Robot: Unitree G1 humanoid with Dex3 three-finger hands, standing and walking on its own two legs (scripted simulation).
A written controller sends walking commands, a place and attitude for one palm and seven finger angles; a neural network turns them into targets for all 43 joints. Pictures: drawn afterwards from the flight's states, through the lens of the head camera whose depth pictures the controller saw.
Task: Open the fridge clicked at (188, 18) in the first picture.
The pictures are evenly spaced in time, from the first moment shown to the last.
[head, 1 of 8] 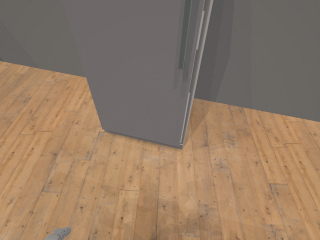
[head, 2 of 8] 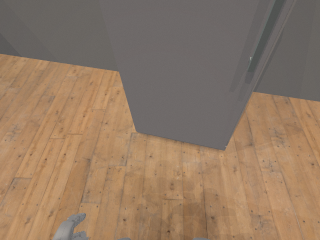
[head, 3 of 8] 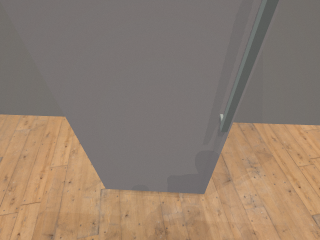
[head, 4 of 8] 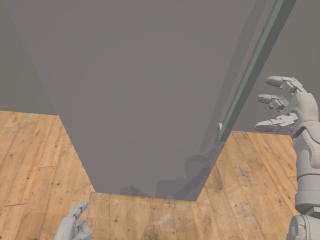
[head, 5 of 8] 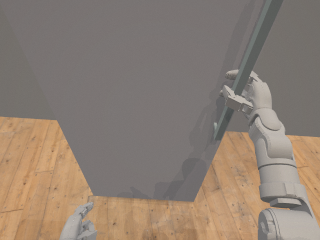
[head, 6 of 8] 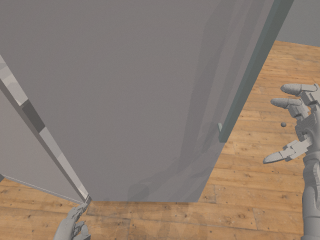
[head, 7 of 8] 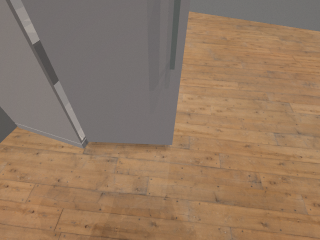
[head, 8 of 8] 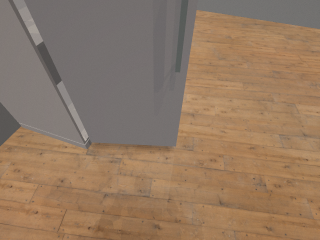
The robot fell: no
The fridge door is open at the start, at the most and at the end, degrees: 0 79 73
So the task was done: yes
